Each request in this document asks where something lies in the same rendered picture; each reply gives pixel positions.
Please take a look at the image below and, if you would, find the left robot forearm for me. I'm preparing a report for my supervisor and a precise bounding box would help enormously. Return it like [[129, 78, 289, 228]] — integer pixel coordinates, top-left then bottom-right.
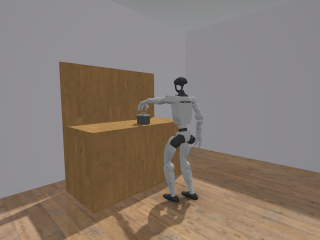
[[145, 97, 160, 104]]

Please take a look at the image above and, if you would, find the left robot foot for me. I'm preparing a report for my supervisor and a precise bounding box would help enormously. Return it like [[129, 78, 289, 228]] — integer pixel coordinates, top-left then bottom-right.
[[163, 193, 179, 203]]

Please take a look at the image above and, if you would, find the pot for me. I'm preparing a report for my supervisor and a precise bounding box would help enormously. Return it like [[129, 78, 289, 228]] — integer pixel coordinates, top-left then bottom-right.
[[136, 116, 151, 125]]

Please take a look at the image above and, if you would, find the right robot upper arm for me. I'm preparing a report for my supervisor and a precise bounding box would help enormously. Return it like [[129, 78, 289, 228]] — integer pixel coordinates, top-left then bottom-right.
[[190, 96, 203, 120]]

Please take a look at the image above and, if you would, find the humanoid robot head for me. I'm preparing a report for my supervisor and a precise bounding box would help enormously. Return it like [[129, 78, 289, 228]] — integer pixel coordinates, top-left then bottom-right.
[[174, 77, 189, 97]]

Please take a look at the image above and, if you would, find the left robot upper arm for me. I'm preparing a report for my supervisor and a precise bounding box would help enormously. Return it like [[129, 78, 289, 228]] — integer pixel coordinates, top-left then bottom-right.
[[156, 95, 176, 105]]

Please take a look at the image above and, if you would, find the lid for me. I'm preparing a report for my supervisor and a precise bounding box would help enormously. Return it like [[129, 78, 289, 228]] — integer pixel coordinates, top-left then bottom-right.
[[136, 114, 150, 117]]

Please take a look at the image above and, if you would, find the table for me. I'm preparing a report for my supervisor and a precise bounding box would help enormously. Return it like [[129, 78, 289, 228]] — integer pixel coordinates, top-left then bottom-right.
[[59, 61, 185, 214]]

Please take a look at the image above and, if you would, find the right robot hand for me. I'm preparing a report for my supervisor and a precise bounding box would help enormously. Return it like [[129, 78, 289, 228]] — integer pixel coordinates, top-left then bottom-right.
[[194, 134, 202, 149]]

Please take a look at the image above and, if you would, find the left robot hand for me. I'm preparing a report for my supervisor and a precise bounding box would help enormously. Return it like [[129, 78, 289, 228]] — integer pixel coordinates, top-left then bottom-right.
[[138, 100, 149, 111]]

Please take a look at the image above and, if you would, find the right robot forearm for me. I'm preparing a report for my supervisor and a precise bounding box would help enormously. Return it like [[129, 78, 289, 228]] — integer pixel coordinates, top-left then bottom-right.
[[195, 117, 203, 136]]

